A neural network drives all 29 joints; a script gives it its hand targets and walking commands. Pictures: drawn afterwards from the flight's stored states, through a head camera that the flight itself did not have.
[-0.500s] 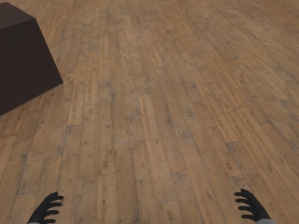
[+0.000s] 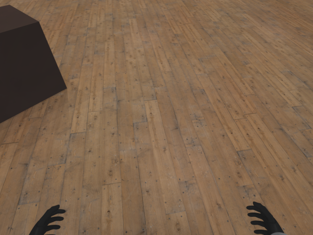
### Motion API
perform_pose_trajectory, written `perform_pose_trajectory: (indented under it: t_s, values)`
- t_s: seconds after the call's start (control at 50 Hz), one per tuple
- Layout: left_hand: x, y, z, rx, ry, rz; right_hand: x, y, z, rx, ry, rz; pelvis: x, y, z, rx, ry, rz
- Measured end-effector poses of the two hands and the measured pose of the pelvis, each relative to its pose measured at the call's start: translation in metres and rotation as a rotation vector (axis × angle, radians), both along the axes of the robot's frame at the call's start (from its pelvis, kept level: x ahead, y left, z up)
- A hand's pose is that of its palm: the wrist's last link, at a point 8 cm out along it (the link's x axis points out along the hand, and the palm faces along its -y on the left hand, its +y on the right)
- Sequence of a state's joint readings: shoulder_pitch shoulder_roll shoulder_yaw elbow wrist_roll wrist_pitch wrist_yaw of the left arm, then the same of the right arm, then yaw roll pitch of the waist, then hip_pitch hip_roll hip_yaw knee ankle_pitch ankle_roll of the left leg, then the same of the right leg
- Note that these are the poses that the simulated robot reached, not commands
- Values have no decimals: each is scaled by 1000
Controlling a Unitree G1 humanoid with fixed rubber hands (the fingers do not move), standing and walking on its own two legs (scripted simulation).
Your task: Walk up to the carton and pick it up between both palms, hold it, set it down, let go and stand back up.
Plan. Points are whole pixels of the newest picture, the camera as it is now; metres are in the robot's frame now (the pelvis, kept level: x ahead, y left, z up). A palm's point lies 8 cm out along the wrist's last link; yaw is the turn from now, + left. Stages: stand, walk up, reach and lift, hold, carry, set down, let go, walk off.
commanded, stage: stand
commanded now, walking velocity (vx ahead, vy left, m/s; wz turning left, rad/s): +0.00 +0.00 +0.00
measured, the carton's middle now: out of the picture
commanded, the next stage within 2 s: walk up in 0.78 s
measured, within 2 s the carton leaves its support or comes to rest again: neither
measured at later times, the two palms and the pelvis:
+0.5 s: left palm out of the picture +0.12 +0.31 -0.08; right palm out of the picture +0.14 -0.29 -0.07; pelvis -0.01 +0.01 +0.00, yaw +0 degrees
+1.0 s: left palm out of the picture +0.11 +0.31 -0.08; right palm out of the picture +0.13 -0.29 -0.07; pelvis -0.01 +0.01 +0.01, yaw +0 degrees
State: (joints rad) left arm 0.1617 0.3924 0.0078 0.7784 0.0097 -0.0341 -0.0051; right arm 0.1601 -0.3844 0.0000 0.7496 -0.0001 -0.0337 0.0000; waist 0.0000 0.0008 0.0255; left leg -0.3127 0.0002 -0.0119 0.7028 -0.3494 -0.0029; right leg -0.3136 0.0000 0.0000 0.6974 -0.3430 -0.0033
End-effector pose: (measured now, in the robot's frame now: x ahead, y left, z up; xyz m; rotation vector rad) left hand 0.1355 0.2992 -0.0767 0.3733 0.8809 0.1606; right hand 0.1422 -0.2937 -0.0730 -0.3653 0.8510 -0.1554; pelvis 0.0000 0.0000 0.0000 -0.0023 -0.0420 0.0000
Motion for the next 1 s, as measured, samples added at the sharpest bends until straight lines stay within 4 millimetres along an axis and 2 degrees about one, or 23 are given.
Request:
perform_pose_trajectory:
  t_s: [0.96,1.0]
  values:
    - [-20,9,-5,-11,58,21,-14,2,1,-9,46,-21,-11,6,6,-8,5,0]
    - [-23,15,-3,-1,47,35,-15,0,0,1,75,-5,-10,6,6,-9,4,5]
